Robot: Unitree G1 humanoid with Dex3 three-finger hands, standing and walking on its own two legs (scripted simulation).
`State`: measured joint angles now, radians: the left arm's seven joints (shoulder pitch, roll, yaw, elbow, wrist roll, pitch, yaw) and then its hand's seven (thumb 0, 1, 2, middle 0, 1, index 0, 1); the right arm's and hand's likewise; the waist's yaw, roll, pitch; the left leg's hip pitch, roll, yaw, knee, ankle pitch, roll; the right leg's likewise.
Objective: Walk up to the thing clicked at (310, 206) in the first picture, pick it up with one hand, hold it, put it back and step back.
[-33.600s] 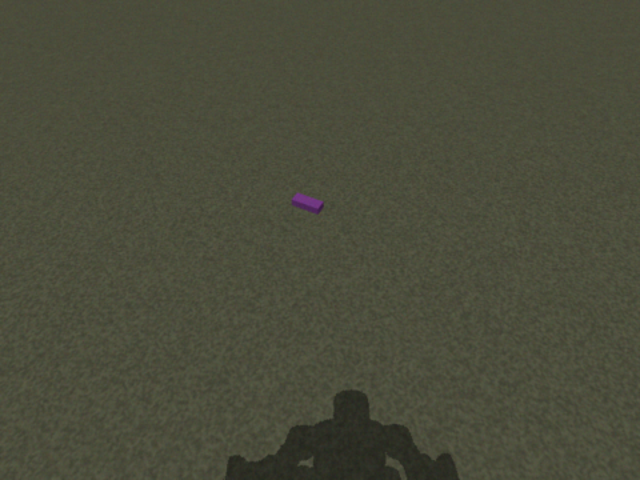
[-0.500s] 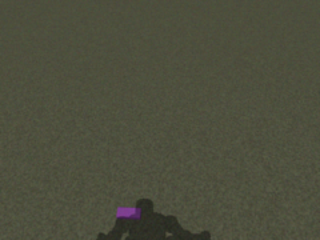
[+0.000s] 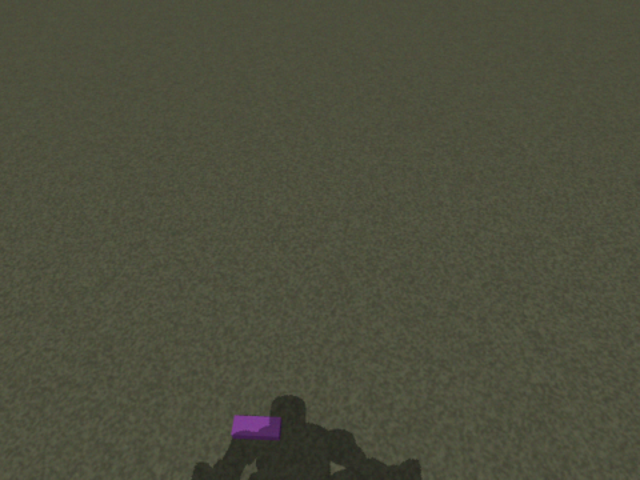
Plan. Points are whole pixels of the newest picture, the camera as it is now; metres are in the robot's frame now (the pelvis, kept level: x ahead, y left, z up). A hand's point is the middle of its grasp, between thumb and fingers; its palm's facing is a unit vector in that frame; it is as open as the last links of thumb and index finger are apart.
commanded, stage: stand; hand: left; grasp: from above
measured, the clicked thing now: (257, 427) +0.43 +0.21 -0.77
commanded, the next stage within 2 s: step back in 0.12 s
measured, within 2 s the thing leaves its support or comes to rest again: neither
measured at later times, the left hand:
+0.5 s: hand out of the picture +0.06 +0.27 -0.17, palm faces -0.04 -0.91 -0.42, open 7.4 cm
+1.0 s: hand out of the picture -0.03 +0.29 -0.18, palm faces -0.09 -0.91 -0.40, open 7.4 cm
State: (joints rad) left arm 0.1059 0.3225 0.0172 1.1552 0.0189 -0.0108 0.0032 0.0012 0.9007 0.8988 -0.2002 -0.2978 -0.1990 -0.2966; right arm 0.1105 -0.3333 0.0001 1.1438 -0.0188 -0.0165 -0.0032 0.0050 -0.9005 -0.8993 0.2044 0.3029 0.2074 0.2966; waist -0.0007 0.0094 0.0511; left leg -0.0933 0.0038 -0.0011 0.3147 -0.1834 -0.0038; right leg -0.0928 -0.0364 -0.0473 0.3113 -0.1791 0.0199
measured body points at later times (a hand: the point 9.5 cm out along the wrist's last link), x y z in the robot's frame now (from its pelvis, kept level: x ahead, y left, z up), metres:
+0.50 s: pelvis -0.06 +0.00 -0.02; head +0.01 +0.00 +0.42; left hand +0.06 +0.32 -0.14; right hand +0.05 -0.32 -0.15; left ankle -0.08 +0.12 -0.70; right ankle -0.01 -0.13 -0.75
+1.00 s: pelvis -0.15 +0.03 -0.03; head -0.07 +0.03 +0.41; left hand -0.03 +0.34 -0.15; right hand -0.06 -0.29 -0.15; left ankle -0.12 +0.14 -0.75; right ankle -0.17 -0.09 -0.75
